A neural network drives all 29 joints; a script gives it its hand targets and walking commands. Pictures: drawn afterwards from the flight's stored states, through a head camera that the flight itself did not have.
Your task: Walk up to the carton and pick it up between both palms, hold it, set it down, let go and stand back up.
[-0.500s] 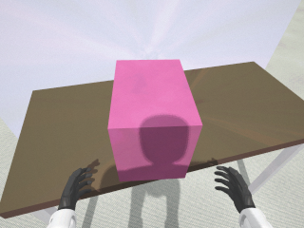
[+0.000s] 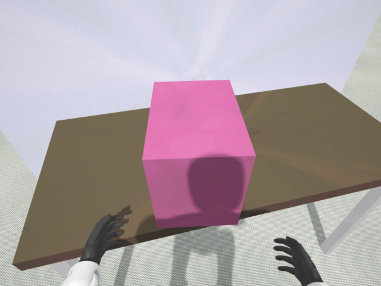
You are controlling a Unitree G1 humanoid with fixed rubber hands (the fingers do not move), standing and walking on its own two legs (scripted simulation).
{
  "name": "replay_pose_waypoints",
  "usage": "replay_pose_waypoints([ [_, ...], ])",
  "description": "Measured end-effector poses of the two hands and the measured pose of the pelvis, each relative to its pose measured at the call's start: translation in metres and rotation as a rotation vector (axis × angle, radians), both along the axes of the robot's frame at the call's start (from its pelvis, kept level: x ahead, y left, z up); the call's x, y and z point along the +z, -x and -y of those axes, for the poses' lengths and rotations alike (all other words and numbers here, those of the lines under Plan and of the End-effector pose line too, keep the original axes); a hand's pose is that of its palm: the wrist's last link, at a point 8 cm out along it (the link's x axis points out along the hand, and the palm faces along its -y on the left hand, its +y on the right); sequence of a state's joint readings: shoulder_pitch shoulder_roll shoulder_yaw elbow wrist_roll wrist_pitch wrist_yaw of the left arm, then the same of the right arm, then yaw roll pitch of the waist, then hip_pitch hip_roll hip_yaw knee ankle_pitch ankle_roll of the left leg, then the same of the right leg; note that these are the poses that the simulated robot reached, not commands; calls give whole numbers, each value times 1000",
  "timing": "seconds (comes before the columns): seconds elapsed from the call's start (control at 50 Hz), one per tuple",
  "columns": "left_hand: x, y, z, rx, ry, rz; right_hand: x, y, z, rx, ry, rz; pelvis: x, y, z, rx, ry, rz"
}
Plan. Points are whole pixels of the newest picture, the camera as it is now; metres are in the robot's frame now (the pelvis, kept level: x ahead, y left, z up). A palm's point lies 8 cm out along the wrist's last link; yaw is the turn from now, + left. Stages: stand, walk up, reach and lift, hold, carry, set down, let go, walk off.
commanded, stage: set down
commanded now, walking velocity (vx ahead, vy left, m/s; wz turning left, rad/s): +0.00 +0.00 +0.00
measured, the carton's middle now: (194, 151) +0.44 +0.01 +0.05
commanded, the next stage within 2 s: let go in 0.26 s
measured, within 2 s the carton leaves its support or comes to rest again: neither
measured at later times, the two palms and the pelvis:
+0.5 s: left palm (95, 252) +0.21 +0.21 +0.00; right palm out of the picture +0.16 -0.24 -0.07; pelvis -0.02 -0.01 +0.00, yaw +1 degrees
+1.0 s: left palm (92, 259) +0.20 +0.22 -0.01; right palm out of the picture +0.06 -0.25 -0.11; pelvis -0.03 +0.00 -0.01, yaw +1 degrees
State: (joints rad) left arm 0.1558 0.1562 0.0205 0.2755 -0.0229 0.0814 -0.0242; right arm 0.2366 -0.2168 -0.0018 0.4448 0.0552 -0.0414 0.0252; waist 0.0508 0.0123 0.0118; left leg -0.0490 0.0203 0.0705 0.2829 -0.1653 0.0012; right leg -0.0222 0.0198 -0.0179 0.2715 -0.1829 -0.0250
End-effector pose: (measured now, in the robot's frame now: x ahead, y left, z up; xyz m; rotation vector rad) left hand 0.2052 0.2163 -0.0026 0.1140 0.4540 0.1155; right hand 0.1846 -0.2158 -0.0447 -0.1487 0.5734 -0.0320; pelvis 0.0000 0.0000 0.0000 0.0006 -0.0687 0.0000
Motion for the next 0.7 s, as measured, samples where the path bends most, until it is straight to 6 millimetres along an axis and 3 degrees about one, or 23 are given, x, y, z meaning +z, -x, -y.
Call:
replay_pose_waypoints([
  [0.34, 4, -5, 0, -23, -17, -67, -21, 10, 5, 9, 42, -110, -3, 11, 8, 12, -4, 69],
  [0.56, 5, -5, 3, -17, -58, -67, -23, 28, 35, -8, 75, -108, -4, 17, 14, 8, -8, 80],
  [0.7, 5, -5, 4, -14, -64, -72, -18, 33, 39, -10, 75, -102, -4, 21, 17, 2, -9, 87],
])
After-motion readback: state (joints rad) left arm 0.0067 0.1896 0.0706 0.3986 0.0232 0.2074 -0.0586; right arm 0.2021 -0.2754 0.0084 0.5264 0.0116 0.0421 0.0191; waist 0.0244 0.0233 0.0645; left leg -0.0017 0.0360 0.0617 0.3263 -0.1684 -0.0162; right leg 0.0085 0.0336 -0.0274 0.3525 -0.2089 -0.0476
